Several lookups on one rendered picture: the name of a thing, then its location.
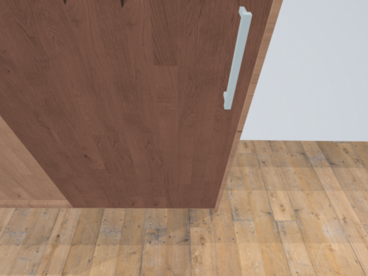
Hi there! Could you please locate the handle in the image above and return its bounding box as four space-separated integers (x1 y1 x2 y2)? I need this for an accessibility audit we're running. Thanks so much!
223 6 252 109

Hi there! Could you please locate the wardrobe door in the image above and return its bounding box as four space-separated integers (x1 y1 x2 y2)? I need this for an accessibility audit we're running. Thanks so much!
0 0 273 209
0 116 67 200

